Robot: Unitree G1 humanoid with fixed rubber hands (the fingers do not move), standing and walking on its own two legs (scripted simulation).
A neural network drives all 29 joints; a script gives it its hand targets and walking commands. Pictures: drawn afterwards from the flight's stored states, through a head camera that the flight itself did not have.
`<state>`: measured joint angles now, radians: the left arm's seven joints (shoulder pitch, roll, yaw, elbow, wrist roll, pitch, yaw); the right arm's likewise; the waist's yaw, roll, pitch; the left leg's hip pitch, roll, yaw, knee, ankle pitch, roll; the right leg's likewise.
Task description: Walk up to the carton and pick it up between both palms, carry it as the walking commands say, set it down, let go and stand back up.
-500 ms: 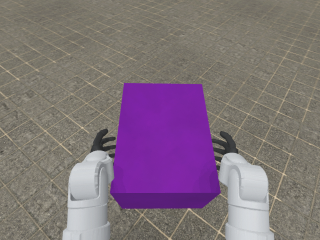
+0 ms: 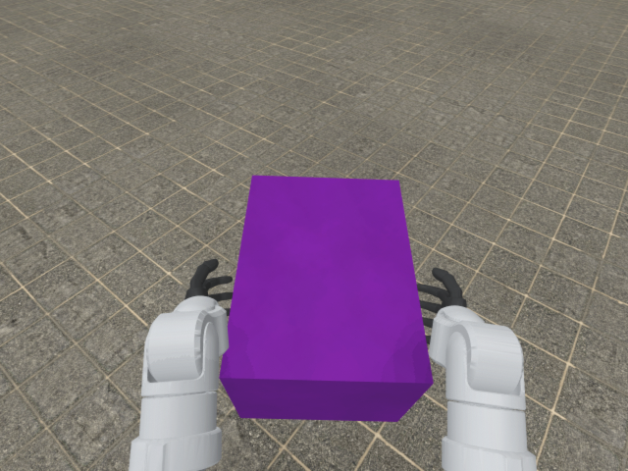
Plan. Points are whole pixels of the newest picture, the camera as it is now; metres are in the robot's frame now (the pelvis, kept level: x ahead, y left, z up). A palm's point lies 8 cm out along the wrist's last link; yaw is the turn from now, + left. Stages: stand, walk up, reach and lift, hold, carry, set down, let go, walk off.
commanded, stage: carry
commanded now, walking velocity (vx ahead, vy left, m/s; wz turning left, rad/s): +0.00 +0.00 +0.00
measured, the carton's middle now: (322, 294) +0.37 +0.00 +0.01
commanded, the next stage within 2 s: none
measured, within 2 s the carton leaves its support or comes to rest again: neither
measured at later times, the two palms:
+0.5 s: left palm (203, 310) +0.30 +0.14 +0.08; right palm (448, 316) +0.29 -0.15 +0.07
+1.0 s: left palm (212, 306) +0.30 +0.14 +0.08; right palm (453, 314) +0.30 -0.16 +0.07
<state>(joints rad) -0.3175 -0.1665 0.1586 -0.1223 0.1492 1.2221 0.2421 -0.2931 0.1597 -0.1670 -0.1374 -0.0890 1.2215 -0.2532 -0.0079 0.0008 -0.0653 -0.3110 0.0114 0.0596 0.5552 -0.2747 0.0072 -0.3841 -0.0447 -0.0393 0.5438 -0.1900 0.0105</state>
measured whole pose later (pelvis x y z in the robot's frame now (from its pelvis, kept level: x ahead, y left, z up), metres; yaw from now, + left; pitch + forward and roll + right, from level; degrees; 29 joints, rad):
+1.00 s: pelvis +0.01 -0.01 +0.00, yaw -1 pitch +2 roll +0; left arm -0.30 -0.16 0.15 -0.10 0.16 1.16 0.22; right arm -0.30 0.16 -0.17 -0.12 -0.10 1.18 -0.25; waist 0.00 0.00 -0.05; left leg -0.28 0.03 0.07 0.54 -0.29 -0.01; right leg -0.36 -0.03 -0.05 0.54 -0.21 0.00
